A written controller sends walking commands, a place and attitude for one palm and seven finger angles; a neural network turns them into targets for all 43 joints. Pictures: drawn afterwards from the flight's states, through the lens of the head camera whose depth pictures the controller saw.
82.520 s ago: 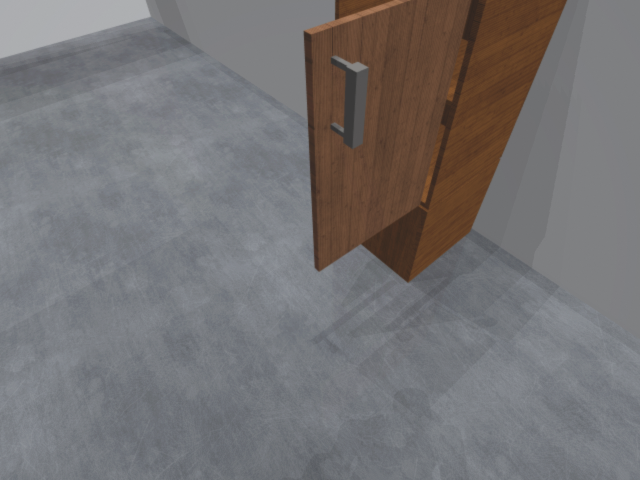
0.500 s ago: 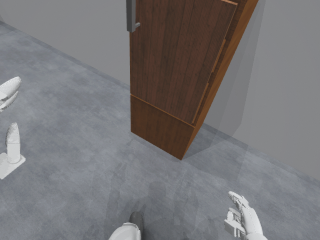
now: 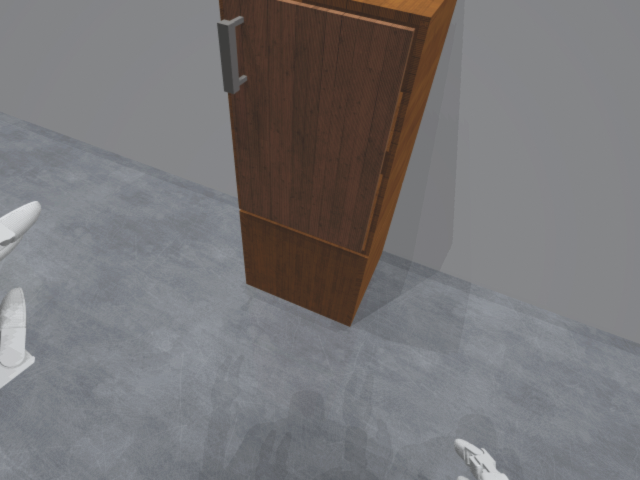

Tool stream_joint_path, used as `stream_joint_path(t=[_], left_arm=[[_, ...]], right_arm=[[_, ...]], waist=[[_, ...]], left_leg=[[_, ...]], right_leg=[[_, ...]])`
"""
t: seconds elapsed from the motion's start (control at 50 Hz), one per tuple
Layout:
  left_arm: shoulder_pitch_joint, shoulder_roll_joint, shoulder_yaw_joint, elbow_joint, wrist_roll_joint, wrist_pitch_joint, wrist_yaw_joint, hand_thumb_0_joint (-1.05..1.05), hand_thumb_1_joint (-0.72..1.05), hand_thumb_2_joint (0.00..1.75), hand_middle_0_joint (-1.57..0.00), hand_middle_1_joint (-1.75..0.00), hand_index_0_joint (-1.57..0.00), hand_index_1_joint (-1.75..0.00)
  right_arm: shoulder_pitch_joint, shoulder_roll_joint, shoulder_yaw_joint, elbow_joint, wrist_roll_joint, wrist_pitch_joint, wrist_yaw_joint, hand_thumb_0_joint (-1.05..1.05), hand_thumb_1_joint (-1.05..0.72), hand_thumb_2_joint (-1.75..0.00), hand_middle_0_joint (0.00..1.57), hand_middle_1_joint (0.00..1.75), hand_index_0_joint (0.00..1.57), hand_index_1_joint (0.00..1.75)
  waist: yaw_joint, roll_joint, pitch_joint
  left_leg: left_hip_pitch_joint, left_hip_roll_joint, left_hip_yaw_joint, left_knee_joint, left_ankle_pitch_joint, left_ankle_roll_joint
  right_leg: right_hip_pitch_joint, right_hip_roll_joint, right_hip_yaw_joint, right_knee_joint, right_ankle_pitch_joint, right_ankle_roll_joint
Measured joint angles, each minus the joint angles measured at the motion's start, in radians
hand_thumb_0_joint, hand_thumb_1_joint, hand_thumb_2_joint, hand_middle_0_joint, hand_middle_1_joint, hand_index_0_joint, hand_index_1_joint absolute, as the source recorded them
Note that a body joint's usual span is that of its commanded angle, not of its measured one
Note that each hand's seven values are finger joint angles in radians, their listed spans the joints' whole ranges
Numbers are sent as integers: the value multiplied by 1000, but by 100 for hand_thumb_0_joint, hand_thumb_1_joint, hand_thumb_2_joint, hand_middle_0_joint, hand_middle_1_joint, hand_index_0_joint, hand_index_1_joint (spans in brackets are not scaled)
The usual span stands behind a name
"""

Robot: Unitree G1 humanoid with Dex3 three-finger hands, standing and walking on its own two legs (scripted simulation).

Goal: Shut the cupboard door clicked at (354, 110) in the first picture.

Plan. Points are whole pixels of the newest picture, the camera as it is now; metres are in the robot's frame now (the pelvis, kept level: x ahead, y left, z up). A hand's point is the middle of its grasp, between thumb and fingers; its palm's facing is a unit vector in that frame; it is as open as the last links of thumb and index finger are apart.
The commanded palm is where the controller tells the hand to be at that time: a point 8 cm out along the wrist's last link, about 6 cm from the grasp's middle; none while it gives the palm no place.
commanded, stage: stop stepping back and stand still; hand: left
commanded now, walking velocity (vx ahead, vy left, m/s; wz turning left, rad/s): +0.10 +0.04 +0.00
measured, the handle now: (235, 55) +0.89 +0.20 +0.14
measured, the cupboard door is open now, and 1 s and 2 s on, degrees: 0 0 0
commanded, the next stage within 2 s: let the arm hang, fingers relaxed in 0.80 s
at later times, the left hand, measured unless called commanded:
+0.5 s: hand out of the picture +0.22 +0.31 +0.21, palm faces +0.44 -0.69 -0.57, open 7.4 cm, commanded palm +0.15 +0.35 +0.18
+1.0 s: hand out of the picture +0.22 +0.34 +0.08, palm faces +0.27 -0.81 -0.53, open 7.4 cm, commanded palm none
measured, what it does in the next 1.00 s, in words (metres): steps on the spot: left foot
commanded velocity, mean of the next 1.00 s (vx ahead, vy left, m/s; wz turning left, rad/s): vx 0.01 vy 0.00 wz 0.00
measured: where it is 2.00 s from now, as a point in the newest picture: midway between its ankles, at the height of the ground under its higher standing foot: outside the picture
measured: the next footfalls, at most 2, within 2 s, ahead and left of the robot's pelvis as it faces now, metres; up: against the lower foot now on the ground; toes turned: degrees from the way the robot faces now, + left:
left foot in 0.24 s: +0.12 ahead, +0.17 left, +0.00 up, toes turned +6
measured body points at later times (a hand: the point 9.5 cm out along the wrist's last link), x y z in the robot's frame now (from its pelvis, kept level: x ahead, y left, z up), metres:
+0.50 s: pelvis +0.03 +0.04 +0.00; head +0.06 +0.06 +0.44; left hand +0.19 +0.35 +0.24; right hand +0.22 -0.17 -0.08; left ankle +0.08 +0.16 -0.73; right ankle -0.03 -0.08 -0.74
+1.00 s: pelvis +0.01 +0.07 -0.01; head +0.01 +0.05 +0.44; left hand +0.20 +0.38 +0.11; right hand +0.20 -0.18 -0.10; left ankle +0.08 +0.16 -0.73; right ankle -0.03 -0.08 -0.73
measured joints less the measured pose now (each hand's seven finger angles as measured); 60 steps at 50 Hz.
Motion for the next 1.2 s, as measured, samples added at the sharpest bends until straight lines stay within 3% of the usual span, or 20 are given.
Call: stream_joint_path(t=[0.06,0.12,0.2,0.24,0.26,0.3,0.36,0.42,0.46,0.52,0.58,0.72,0.8,0.9,0.94,1.0,1.06,1.2], left_arm=[[-92,-47,-1,135,3,16,17,1,89,90,-22,-31,-22,-31],[-210,-143,-21,308,7,40,41,1,89,90,-22,-30,-22,-31],[-374,-277,-105,456,23,98,63,1,90,90,-21,-30,-21,-31],[-411,-327,-169,431,30,116,62,2,90,90,-20,-30,-20,-31],[-413,-338,-194,397,33,119,58,2,90,90,-20,-30,-20,-31],[-386,-329,-213,300,36,111,49,2,90,90,-20,-30,-20,-30],[-316,-227,-167,154,37,71,35,3,90,90,-21,-30,-20,-31],[-282,-97,-55,71,27,22,38,3,89,90,-21,-30,-21,-31],[-260,-52,14,65,19,-9,42,2,89,90,-21,-30,-21,-31],[-208,-66,38,115,4,-21,39,2,89,90,-21,-30,-21,-31],[-181,-127,-11,204,0,15,32,1,89,90,-21,-30,-21,-31],[-270,-259,-166,315,23,128,21,2,90,90,-21,-30,-21,-31],[-296,-242,-182,202,32,109,26,3,89,90,-21,-30,-21,-31],[-247,-144,-87,117,23,30,29,2,89,90,-21,-30,-21,-31],[-318,-117,-142,267,58,23,-10,2,89,90,-21,-30,-21,-31],[-465,-164,-292,640,87,147,-77,1,90,90,-20,-30,-20,-31],[-531,-240,-405,1000,103,239,-114,1,91,90,-20,-30,-20,-30],[-479,-395,-530,1472,101,301,-120,2,91,90,-20,-30,-20,-30]], right_arm=[[-10,-49,-18,48,10,36,-8,1,-90,-90,20,30,21,30],[9,-83,-27,84,28,45,-13,1,-90,-90,20,30,21,30],[22,-116,-36,107,31,31,-29,1,-90,-90,20,30,21,30],[11,-127,-42,110,29,16,-34,1,-90,-90,20,30,21,30],[-8,-121,-45,113,28,9,-36,1,-90,-90,20,30,21,30],[-57,-97,-45,90,27,-2,-35,2,-90,-90,20,30,21,30],[-107,-49,-42,15,16,-35,-25,2,-90,-90,20,30,20,30],[-124,-17,-29,-34,22,-57,-7,1,-90,-90,20,30,20,30],[-129,-14,-19,-41,29,-55,3,1,-90,-90,20,30,20,30],[-117,-24,-13,-22,38,-29,14,1,-90,-90,20,30,21,30],[-97,-41,-18,7,47,4,11,1,-90,-90,20,30,21,30],[-66,-58,-17,49,45,23,-29,1,-90,-90,20,30,21,30],[-80,-49,-10,32,39,1,-31,1,-90,-90,20,30,21,30],[-94,-41,-12,-10,35,-10,-20,1,-90,-90,20,30,21,30],[-101,-83,-25,31,35,-41,19,1,-90,-90,20,30,20,30],[-149,-166,-32,116,25,-8,53,1,-90,-90,20,30,21,30],[-174,-198,-33,180,13,26,60,1,-90,-90,20,30,21,30],[-68,-136,-26,286,-8,95,64,1,-91,-90,20,30,20,30]], waist=[[51,54,-19],[77,61,-52],[81,46,-34],[77,36,-5],[71,11,17],[67,-42,68],[38,-67,113],[31,-54,135],[32,-24,135],[44,37,92],[55,68,55],[79,30,64],[63,-8,85],[30,-4,62],[44,38,35],[55,115,11],[40,146,16],[19,28,81]], left_leg=[[-41,0,-13,224,-125,-21],[-41,10,-14,345,-169,-21],[34,51,-5,240,-136,-2],[84,65,-8,158,-86,4],[95,54,-3,149,-87,-10],[110,36,28,147,-95,-21],[107,41,43,118,-80,-18],[89,46,28,82,-50,-22],[74,52,15,78,-44,-25],[65,63,11,67,-48,-25],[73,53,23,65,-61,-16],[117,20,30,45,-59,2],[118,25,18,38,-44,1],[105,39,14,16,-21,-4],[69,36,8,38,-19,0],[28,20,8,81,-26,16],[22,6,13,87,-18,26],[42,2,-4,119,-33,12]], right_leg=[[11,-12,13,28,62,-7],[39,-45,26,56,12,18],[82,-81,-10,102,-43,42],[90,-88,-35,140,-76,55],[87,-105,-36,168,-94,63],[58,-133,2,234,-53,73],[-19,-113,65,327,-95,71],[-39,-88,63,208,-49,73],[-29,-75,49,125,19,64],[-21,-62,47,73,38,60],[-13,-74,56,66,29,72],[19,-108,56,80,11,90],[26,-100,45,67,26,85],[21,-84,44,24,62,80],[-11,-86,34,46,63,83],[-61,-105,31,119,36,95],[-83,-122,35,162,22,103],[-57,-124,18,200,-7,86]])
